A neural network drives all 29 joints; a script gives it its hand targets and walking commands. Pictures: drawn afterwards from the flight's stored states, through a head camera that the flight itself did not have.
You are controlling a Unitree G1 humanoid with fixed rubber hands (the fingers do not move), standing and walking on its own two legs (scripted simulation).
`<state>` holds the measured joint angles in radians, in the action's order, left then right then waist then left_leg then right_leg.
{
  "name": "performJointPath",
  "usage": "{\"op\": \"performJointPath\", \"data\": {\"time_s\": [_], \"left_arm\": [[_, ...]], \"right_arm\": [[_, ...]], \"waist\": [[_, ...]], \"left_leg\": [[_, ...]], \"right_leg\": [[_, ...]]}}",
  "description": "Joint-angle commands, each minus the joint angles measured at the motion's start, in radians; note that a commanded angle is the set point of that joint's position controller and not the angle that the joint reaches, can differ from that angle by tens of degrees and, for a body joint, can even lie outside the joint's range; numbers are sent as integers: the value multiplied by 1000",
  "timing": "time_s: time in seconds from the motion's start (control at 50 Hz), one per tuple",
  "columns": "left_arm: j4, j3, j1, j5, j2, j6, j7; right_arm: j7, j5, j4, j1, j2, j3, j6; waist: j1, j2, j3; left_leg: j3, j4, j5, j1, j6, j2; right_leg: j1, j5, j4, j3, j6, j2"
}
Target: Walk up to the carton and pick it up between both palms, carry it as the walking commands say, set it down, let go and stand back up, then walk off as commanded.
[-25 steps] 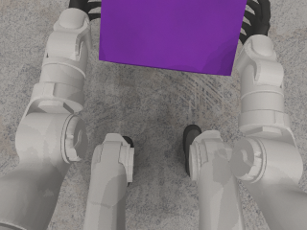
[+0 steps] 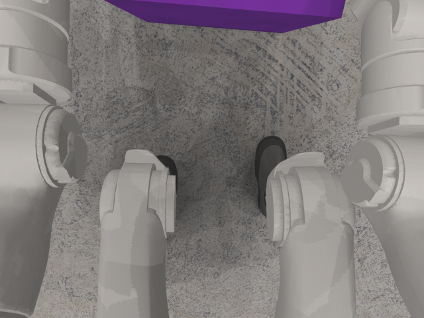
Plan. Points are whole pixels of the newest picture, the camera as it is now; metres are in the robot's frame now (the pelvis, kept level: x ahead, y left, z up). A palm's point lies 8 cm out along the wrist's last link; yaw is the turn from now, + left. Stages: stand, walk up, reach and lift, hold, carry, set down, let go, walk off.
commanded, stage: set down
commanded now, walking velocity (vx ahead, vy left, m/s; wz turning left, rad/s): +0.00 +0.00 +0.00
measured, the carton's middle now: out of the picture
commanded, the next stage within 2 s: none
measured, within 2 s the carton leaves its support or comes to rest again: neither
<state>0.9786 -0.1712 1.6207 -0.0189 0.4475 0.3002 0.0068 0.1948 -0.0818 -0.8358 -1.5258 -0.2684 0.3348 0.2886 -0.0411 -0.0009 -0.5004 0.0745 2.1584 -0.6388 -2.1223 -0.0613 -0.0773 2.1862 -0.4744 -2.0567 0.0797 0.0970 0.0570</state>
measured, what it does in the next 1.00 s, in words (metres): stands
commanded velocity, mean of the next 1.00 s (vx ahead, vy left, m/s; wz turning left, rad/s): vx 0.00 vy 0.00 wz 0.00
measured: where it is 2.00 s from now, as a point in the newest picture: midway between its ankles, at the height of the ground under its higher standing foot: (216, 198)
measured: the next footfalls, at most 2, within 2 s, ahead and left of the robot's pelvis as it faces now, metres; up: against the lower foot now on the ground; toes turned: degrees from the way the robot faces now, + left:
none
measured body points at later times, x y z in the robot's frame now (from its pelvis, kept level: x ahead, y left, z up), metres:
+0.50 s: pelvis +0.02 +0.00 -0.01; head +0.40 +0.01 +0.23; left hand +0.61 +0.17 -0.17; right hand +0.57 -0.19 -0.18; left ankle +0.10 +0.13 -0.36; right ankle +0.14 -0.14 -0.36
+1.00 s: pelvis +0.02 +0.01 -0.01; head +0.39 +0.02 +0.23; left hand +0.61 +0.18 -0.18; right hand +0.57 -0.19 -0.18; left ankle +0.10 +0.13 -0.36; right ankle +0.14 -0.14 -0.36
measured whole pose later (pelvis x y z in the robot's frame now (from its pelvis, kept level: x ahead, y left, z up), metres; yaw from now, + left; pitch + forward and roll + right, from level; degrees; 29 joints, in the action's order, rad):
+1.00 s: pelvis +0.02 +0.01 -0.01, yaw +1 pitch +42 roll -2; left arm 1.03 -0.24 1.54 0.07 0.38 0.24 0.06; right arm 0.04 0.05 -0.89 -1.42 -0.23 0.49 0.23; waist -0.05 -0.01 -0.29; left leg 0.07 2.18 -0.65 -2.26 -0.05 -0.10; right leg 2.30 -0.51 -2.08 0.08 0.10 0.03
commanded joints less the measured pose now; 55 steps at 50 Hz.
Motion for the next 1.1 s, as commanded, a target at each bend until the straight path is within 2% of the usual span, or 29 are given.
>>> {"op": "performJointPath", "data": {"time_s": [0.0, 0.02, 0.04, 0.06, 0.08, 0.1, 0.14, 0.22, 0.24, 0.26, 0.28, 0.3, 0.36, 0.4, 0.42, 0.44, 0.5, 0.52, 0.6, 0.66, 0.7, 0.76, 0.86, 0.92, 0.94, 0.96, 1.02, 1.06, 1.08], "left_arm": [[-258, 329, 565, -156, -904, -52, 263], [-182, 317, 546, -150, -926, -51, 259], [-176, 309, 506, -140, -918, -55, 253], [-182, 309, 547, -151, -897, -56, 247], [-132, 310, 516, -145, -912, -48, 247], [-143, 318, 525, -148, -913, -54, 244], [-114, 308, 518, -130, -906, -53, 241], [-88, 255, 419, -86, -921, -65, 220], [-94, 276, 464, -92, -931, -69, 215], [-75, 262, 449, -95, -926, -74, 212], [-111, 266, 423, -99, -926, -77, 220], [-88, 256, 389, -83, -941, -80, 222], [-122, 259, 405, -96, -935, -92, 236], [-88, 237, 370, -81, -912, -89, 250], [-78, 246, 335, -81, -924, -88, 253], [-59, 245, 340, -84, -922, -87, 252], [-57, 240, 345, -67, -899, -88, 255], [-35, 215, 369, -54, -883, -76, 259], [-35, 219, 369, -42, -869, -76, 266], [30, 173, 304, 11, -868, -58, 274], [54, 179, 253, 10, -875, -58, 270], [38, 195, 292, -5, -885, -65, 263], [4, 180, 270, 17, -830, -68, 244], [35, 175, 266, 20, -861, -56, 246], [52, 173, 251, 18, -881, -52, 245], [17, 188, 278, 12, -830, -53, 246], [60, 144, 217, 42, -838, -51, 246], [67, 122, 229, 62, -822, -56, 242], [71, 122, 228, 63, -809, -54, 245]], "right_arm": [[-346, -125, 121, -631, 830, -355, -30], [-351, -101, 112, -610, 832, -360, -32], [-358, -98, 101, -603, 793, -335, -33], [-356, -87, 75, -584, 774, -327, -30], [-356, -89, 117, -620, 762, -318, -40], [-357, -74, 72, -582, 755, -302, -37], [-363, -75, 100, -601, 737, -295, -45], [-379, -77, 95, -564, 729, -269, -56], [-380, -56, 70, -531, 757, -254, -57], [-376, -61, 74, -530, 755, -268, -56], [-376, -50, 77, -492, 751, -262, -58], [-374, -58, 73, -480, 775, -278, -60], [-382, -33, 94, -461, 793, -258, -58], [-383, -23, 50, -383, 809, -264, -55], [-382, -24, 71, -399, 791, -263, -58], [-380, -10, 80, -417, 768, -273, -59], [-365, 8, 39, -389, 813, -238, -51], [-366, 4, 55, -404, 794, -254, -52], [-347, 31, -4, -370, 768, -209, -50], [-365, 43, -11, -375, 762, -198, -42], [-363, 41, 12, -391, 722, -187, -52], [-367, 75, -36, -332, 700, -154, -54], [-385, 46, -30, -333, 719, -158, -47], [-382, 77, -39, -311, 687, -134, -47], [-381, 72, -26, -333, 675, -137, -45], [-381, 82, -39, -309, 680, -134, -39], [-386, 93, -37, -313, 676, -128, -40], [-382, 109, -47, -315, 677, -120, -43], [-370, 116, -73, -288, 649, -111, -44]], "waist": [[-8, -50, 1601], [-35, -37, 1568], [-24, -74, 1554], [-63, -50, 1552], [-51, -88, 1503], [-81, -107, 1459], [-44, -99, 1417], [-30, -111, 1372], [-64, -140, 1368], [-36, -119, 1369], [-71, -106, 1391], [-34, -107, 1394], [-40, -101, 1362], [-57, -72, 1315], [-11, -104, 1321], [-45, -79, 1315], [-11, -99, 1238], [-14, -63, 1244], [-47, -116, 1211], [-4, -85, 1123], [-35, -125, 1116], [-76, -102, 1061], [-25, -124, 1094], [-72, -120, 1070], [-54, -120, 1075], [-84, -92, 1054], [-33, -88, 1039], [-27, -86, 1005], [-67, -66, 1015]], "left_leg": [[-156, -202, 351, 492, 49, -16], [-153, -200, 356, 498, 47, -8], [-146, -205, 360, 507, 52, -13], [-135, -200, 328, 517, 46, -7], [-141, -203, 337, 519, 44, -18], [-134, -212, 327, 509, 40, -7], [-128, -201, 328, 517, 42, -5], [-105, -213, 379, 521, 49, -14], [-91, -209, 412, 526, 40, -7], [-118, -196, 389, 502, 35, -12], [-111, -189, 426, 474, 34, -9], [-131, -186, 442, 478, 36, -12], [-119, -188, 483, 389, 43, -10], [-120, -189, 422, 331, 55, -12], [-122, -191, 441, 320, 53, -14], [-121, -190, 410, 292, 50, -13], [-128, -196, 382, 258, 54, -17], [-136, -192, 324, 250, 50, -4], [-157, -190, 259, 197, 41, -5], [-139, -211, 223, 204, 54, 2], [-123, -205, 277, 255, 51, -4], [-106, -213, 281, 237, 42, -6], [-116, -203, 296, 273, 40, -5], [-103, -194, 279, 273, 37, 7], [-95, -208, 263, 279, 37, -1], [-88, -196, 295, 287, 40, -2], [-107, -218, 255, 287, 44, -5], [-109, -196, 250, 242, 41, -8], [-104, -193, 228, 220, 38, 3]], "right_leg": [[-696, 292, 51, -227, -44, 26], [-650, 299, 60, -225, -43, 32], [-603, 279, 33, -227, -45, 24], [-614, 259, 41, -242, -42, 21], [-583, 243, 54, -227, -49, 16], [-544, 242, 48, -229, -54, 15], [-489, 217, 43, -227, -58, 8], [-440, 231, 37, -234, -59, 10], [-414, 252, 39, -227, -64, 12], [-431, 255, 53, -218, -66, 5], [-487, 306, 43, -216, -62, 14], [-510, 332, 61, -203, -59, 9], [-495, 383, 37, -198, -61, 12], [-497, 359, 61, -192, -64, 28], [-498, 376, 38, -187, -58, 15], [-502, 363, 44, -187, -57, 14], [-466, 320, 50, -181, -60, 9], [-530, 294, 68, -178, -61, 16], [-554, 274, 73, -162, -64, 14], [-487, 209, 77, -167, -61, 14], [-415, 223, 61, -178, -56, 19], [-369, 223, 60, -196, -59, 23], [-330, 204, 42, -185, -61, 11], [-348, 204, 35, -189, -60, 8], [-347, 181, 30, -188, -66, 1], [-325, 177, 37, -192, -60, 3], [-350, 165, 39, -199, -47, 5], [-333, 151, 47, -183, -57, 12], [-376, 162, 41, -187, -56, 11]]}}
